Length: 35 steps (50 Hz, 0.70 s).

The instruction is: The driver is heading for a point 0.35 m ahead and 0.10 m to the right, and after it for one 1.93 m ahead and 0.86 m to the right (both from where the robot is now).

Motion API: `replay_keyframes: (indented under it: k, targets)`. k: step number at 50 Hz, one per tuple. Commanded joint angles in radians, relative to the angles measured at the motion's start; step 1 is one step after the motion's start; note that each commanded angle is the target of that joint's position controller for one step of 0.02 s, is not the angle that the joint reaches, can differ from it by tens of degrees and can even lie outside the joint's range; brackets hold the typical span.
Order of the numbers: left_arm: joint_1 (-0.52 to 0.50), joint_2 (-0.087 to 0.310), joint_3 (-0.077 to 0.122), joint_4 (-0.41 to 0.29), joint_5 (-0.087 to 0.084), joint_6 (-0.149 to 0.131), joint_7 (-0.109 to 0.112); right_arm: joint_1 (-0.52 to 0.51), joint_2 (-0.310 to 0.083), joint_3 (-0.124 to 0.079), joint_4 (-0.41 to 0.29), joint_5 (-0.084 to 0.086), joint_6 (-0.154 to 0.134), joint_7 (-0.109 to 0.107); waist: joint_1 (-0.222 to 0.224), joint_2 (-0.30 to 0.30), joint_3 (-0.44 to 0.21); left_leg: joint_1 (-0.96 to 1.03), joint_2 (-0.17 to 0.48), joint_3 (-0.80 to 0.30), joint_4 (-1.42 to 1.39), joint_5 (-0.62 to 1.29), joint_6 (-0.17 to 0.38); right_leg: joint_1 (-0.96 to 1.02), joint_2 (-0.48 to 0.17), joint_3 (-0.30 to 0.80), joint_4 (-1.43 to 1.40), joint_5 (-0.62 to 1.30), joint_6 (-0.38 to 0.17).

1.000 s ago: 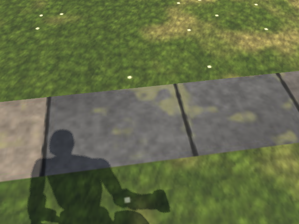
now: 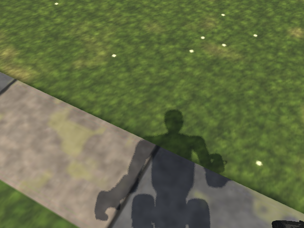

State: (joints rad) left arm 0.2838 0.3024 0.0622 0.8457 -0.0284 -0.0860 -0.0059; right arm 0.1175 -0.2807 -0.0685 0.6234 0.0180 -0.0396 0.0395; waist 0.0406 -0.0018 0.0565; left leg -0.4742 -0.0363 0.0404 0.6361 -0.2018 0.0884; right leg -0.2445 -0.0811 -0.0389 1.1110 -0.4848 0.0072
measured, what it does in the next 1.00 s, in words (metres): walks ahead, turning right: right foot, then left foot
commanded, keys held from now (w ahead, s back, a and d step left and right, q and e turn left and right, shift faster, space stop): w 0.22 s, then w+e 0.78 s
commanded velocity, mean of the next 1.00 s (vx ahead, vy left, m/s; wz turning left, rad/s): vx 0.50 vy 0.00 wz -0.24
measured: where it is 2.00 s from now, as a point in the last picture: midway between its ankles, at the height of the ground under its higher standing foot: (229, 126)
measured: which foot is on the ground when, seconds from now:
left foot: down 0.00-0.48, up 0.50-0.90, down 0.92-1.00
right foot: up 0.00-0.44, down 0.46-0.94, up 0.96-1.00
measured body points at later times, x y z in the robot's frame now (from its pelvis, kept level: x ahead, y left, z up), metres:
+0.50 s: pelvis +0.32 -0.04 -0.01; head +0.35 -0.04 +0.44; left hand +0.54 +0.18 -0.09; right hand +0.27 -0.30 -0.14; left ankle +0.09 +0.08 -0.71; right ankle +0.45 -0.13 -0.72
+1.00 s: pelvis +0.61 -0.08 -0.01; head +0.62 -0.08 +0.44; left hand +0.78 +0.15 -0.12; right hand +0.66 -0.36 -0.11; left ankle +0.68 +0.03 -0.72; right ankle +0.49 -0.15 -0.64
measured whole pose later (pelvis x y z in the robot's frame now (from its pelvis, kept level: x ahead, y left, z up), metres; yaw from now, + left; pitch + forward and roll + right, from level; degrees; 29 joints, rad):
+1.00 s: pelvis +0.61 -0.08 -0.01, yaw -21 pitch +1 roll +2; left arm 0.32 0.30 0.05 0.79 0.07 -0.14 -0.10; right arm 0.22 -0.26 0.02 0.73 -0.07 -0.13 0.02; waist 0.02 -0.04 0.00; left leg -0.40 -0.01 0.05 0.73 -0.37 0.03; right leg -0.44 0.16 0.16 1.29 -0.49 -0.08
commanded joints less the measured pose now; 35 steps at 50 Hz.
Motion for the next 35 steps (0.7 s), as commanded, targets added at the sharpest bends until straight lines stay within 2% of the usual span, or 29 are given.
replay_keyframes:
  k: [1,2,3,4,5,6,7,8,10,12,14,16,19,21,22,23,24,25,26,27,28,29,30,31,32,33,34,35]
  targets:
    - [-0.087,0.120,0.016,-0.116,0.000,-0.050,0.000,0.186,-0.139,-0.041,-0.001,-0.003,-0.020,-0.005,-0.097,0.030,-0.173,0.538,0.300,-0.462,-0.329,0.115,0.200,-0.523,-0.048,0.089,0.155,0.107,-0.025]
    - [-0.069,0.123,0.022,-0.108,0.015,-0.040,0.003,0.133,-0.106,-0.029,-0.009,-0.011,-0.023,-0.006,-0.057,0.047,-0.139,0.426,0.263,-0.386,-0.353,0.199,0.184,-0.450,-0.073,0.095,0.097,0.153,-0.022]
    - [-0.013,0.000,-0.036,-0.116,0.170,-0.044,-0.020,0.253,-0.027,0.007,0.084,-0.085,-0.067,-0.012,-0.036,0.126,-0.081,0.316,0.224,-0.315,-0.377,-0.011,0.145,-0.414,-0.070,0.120,0.090,0.212,-0.030]
    - [-0.007,-0.008,-0.033,-0.096,0.159,-0.033,-0.030,0.259,-0.027,0.005,0.085,-0.087,-0.081,-0.009,-0.039,0.110,-0.056,0.278,0.217,-0.315,-0.422,-0.065,0.146,-0.427,-0.060,0.110,0.067,0.240,-0.032]
    - [-0.019,0.020,-0.033,-0.097,0.130,-0.024,-0.038,0.223,-0.054,0.001,0.072,-0.090,-0.093,-0.005,-0.033,0.090,-0.056,0.266,0.217,-0.310,-0.439,-0.074,0.151,-0.461,-0.051,0.100,0.048,0.286,-0.029]
    - [-0.043,0.036,-0.033,-0.101,0.109,-0.019,-0.041,0.209,-0.075,-0.002,0.069,-0.093,-0.104,0.001,-0.036,0.079,-0.061,0.260,0.216,-0.296,-0.446,-0.046,0.163,-0.487,-0.050,0.098,0.028,0.336,-0.022]
    - [-0.077,0.046,-0.037,-0.110,0.103,-0.015,-0.041,0.206,-0.088,-0.002,0.071,-0.097,-0.111,0.007,-0.039,0.062,-0.058,0.255,0.223,-0.286,-0.452,-0.002,0.174,-0.514,-0.054,0.102,-0.015,0.389,-0.012]
    - [-0.113,0.043,-0.042,-0.121,0.104,-0.010,-0.038,0.225,-0.085,0.003,0.079,-0.101,-0.112,0.013,-0.051,0.048,-0.059,0.283,0.235,-0.282,-0.453,0.046,0.188,-0.546,-0.058,0.107,-0.081,0.433,0.005]
    - [-0.176,0.016,-0.059,-0.140,0.106,-0.002,-0.036,0.261,-0.082,0.010,0.104,-0.099,-0.108,0.026,-0.069,0.045,-0.045,0.304,0.228,-0.243,-0.442,0.157,0.202,-0.546,-0.054,0.094,-0.232,0.549,0.027]
    - [-0.220,-0.001,-0.072,-0.153,0.101,0.010,-0.048,0.301,-0.095,0.011,0.131,-0.098,-0.102,0.041,-0.085,0.058,-0.028,0.304,0.215,-0.189,-0.430,0.237,0.201,-0.499,-0.023,0.059,-0.354,0.642,0.019]
    - [-0.258,0.007,-0.074,-0.173,0.097,0.021,-0.061,0.358,-0.103,0.013,0.166,-0.104,-0.096,0.048,-0.103,0.072,-0.001,0.345,0.237,-0.169,-0.439,0.257,0.197,-0.483,0.001,0.037,-0.425,0.675,-0.007]
    - [-0.298,0.020,-0.070,-0.196,0.089,0.023,-0.065,0.394,-0.098,0.020,0.202,-0.108,-0.091,0.043,-0.108,0.073,0.022,0.439,0.269,-0.159,-0.450,0.256,0.181,-0.498,0.017,0.045,-0.487,0.682,-0.035]
    - [-0.334,0.030,-0.064,-0.214,0.084,0.025,-0.059,0.377,-0.100,0.026,0.236,-0.111,-0.084,0.027,-0.097,0.076,0.043,0.579,0.298,-0.113,-0.465,0.292,0.134,-0.484,0.041,0.047,-0.560,0.631,-0.076]
    - [-0.330,0.050,-0.051,-0.215,0.081,0.025,-0.055,0.362,-0.120,0.023,0.251,-0.110,-0.079,0.020,-0.078,0.085,0.030,0.624,0.296,-0.059,-0.439,0.488,0.100,-0.388,0.080,0.008,-0.578,0.559,-0.103]
    - [-0.314,0.072,-0.041,-0.216,0.071,0.023,-0.052,0.356,-0.135,0.020,0.258,-0.110,-0.079,0.017,-0.058,0.091,0.004,0.633,0.283,-0.019,-0.386,0.677,0.077,-0.299,0.116,-0.025,-0.588,0.529,-0.122]
    - [-0.265,0.110,-0.024,-0.208,0.058,0.015,-0.046,0.350,-0.146,0.019,0.261,-0.113,-0.077,0.021,-0.017,0.080,-0.038,0.608,0.249,0.038,-0.272,0.893,0.042,-0.151,0.162,-0.063,-0.601,0.507,-0.145]
    - [-0.108,0.150,-0.004,-0.159,0.050,0.000,-0.039,0.371,-0.150,0.021,0.254,-0.130,-0.076,0.023,0.023,0.054,-0.134,0.485,0.204,0.075,-0.073,0.934,0.000,0.118,0.187,-0.048,-0.521,0.530,-0.177]
    - [0.079,0.155,-0.003,-0.103,0.056,-0.006,-0.035,0.565,-0.040,0.061,0.268,-0.160,-0.079,0.017,-0.005,-0.082,-0.372,0.172,0.136,0.049,0.226,0.614,-0.075,0.621,0.046,0.179,-0.418,0.662,-0.337]
    - [0.276,0.157,0.005,-0.056,0.061,-0.001,-0.029,0.574,-0.026,0.081,0.253,-0.165,-0.085,0.045,0.096,-0.185,-0.513,-0.134,-0.049,-0.013,0.500,-0.193,-0.130,0.900,-0.175,0.651,-0.617,0.444,-0.508]
    - [0.397,0.129,0.002,0.010,0.086,-0.012,-0.028,0.278,-0.099,0.048,0.189,-0.106,-0.075,0.056,0.199,-0.086,-0.322,-0.315,-0.050,-0.144,0.692,-0.307,-0.091,0.799,-0.148,0.699,-0.761,0.222,-0.381]
    - [0.288,0.172,0.017,0.006,0.079,-0.033,-0.026,0.170,-0.105,0.044,0.150,-0.082,-0.084,0.037,0.149,-0.068,-0.117,-0.406,0.024,-0.188,0.722,-0.254,-0.066,0.582,-0.147,0.654,-0.797,0.134,-0.324]
    - [0.193,0.134,0.009,-0.003,0.076,-0.041,-0.024,0.161,-0.124,0.045,0.147,-0.101,-0.088,0.010,0.102,-0.035,-0.092,-0.333,0.072,-0.211,0.663,-0.199,-0.056,0.411,-0.129,0.613,-0.823,0.224,-0.342]
    - [0.147,0.071,-0.015,0.000,0.073,-0.047,-0.027,0.159,-0.082,0.061,0.138,-0.127,-0.089,-0.012,0.042,-0.016,-0.089,-0.253,0.102,-0.208,0.611,-0.160,-0.048,0.285,-0.116,0.545,-0.838,0.349,-0.348]
    - [0.066,0.036,-0.027,-0.020,0.073,-0.049,-0.030,0.177,-0.051,0.075,0.142,-0.134,-0.079,-0.024,-0.019,-0.002,-0.088,-0.165,0.133,-0.195,0.569,-0.131,-0.052,0.152,-0.103,0.498,-0.877,0.416,-0.344]
    - [-0.003,0.025,-0.034,-0.048,0.070,-0.053,-0.034,0.188,-0.043,0.076,0.137,-0.136,-0.064,-0.032,-0.061,-0.004,-0.090,-0.110,0.141,-0.188,0.531,-0.142,-0.063,0.060,-0.082,0.476,-0.912,0.404,-0.341]
    - [-0.051,0.029,-0.032,-0.071,0.067,-0.062,-0.039,0.189,-0.054,0.075,0.135,-0.129,-0.051,-0.035,-0.077,-0.007,-0.070,-0.094,0.151,-0.176,0.471,-0.156,-0.080,-0.007,-0.064,0.444,-0.937,0.335,-0.331]
    - [-0.069,0.052,-0.025,-0.086,0.067,-0.068,-0.045,0.173,-0.064,0.074,0.129,-0.120,-0.042,-0.039,-0.073,-0.012,-0.055,-0.086,0.152,-0.155,0.416,-0.133,-0.101,-0.066,-0.043,0.416,-0.953,0.292,-0.324]
    - [-0.055,0.073,-0.019,-0.089,0.075,-0.072,-0.052,0.148,-0.066,0.075,0.121,-0.112,-0.037,-0.043,-0.062,-0.006,-0.042,-0.079,0.149,-0.129,0.358,-0.075,-0.122,-0.109,-0.026,0.390,-0.955,0.307,-0.319]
